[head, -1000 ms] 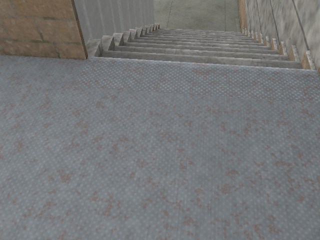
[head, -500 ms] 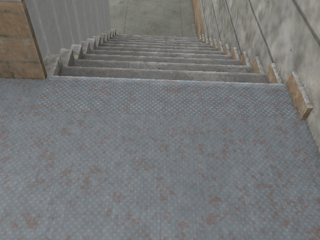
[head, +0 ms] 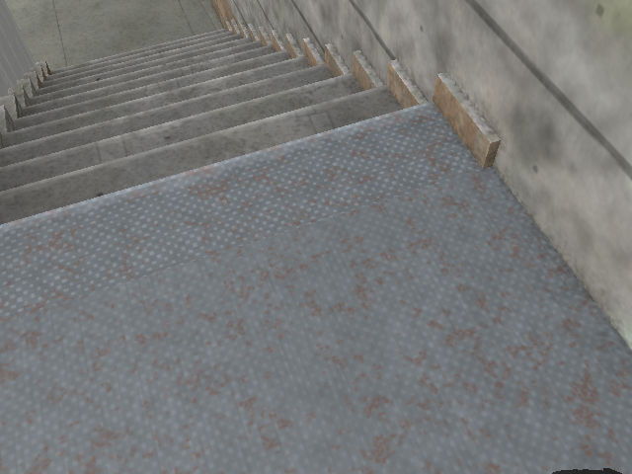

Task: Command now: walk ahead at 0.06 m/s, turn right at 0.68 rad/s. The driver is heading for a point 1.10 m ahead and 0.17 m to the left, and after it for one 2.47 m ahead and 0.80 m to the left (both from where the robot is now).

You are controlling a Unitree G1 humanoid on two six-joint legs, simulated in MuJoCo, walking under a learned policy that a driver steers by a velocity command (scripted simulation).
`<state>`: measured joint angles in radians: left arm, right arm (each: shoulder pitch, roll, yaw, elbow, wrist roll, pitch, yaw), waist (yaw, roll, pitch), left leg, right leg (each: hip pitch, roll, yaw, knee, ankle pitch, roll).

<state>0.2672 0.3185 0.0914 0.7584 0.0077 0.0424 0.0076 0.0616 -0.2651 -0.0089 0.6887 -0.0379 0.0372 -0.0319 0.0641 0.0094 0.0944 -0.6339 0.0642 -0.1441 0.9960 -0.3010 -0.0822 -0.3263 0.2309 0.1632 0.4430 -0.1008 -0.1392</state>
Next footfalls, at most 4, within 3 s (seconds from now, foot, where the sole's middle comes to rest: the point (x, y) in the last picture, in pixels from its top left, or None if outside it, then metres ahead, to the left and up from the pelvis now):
0.24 left None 0.13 0.16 -0.77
0.62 right None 0.05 -0.04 -0.77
1.00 left None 0.19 0.19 -0.77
1.46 right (388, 388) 0.60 -0.07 -0.77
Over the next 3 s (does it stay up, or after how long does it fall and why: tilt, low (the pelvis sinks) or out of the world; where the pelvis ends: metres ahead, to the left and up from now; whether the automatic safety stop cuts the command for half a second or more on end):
stays up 1.74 0.39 -0.35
